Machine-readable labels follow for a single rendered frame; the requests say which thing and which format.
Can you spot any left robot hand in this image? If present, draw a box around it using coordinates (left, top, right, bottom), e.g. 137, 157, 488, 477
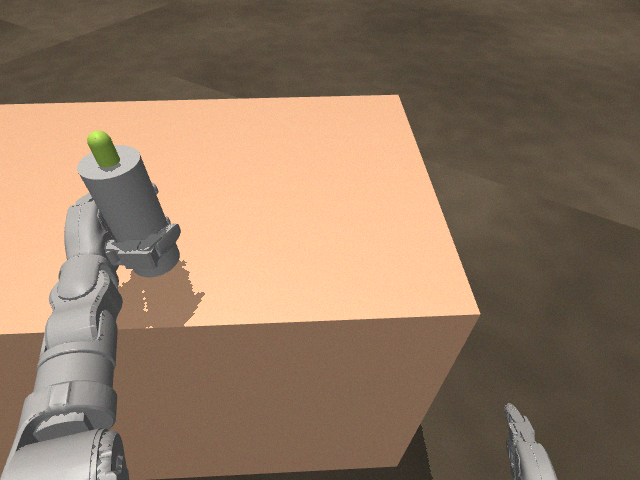
64, 182, 181, 271

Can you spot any right robot hand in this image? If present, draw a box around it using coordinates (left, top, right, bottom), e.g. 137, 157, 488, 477
505, 403, 558, 480

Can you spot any bottle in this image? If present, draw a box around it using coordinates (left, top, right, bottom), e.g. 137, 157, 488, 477
77, 131, 180, 277

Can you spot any left robot arm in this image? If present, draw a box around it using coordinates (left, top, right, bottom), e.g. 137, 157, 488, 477
0, 254, 129, 480

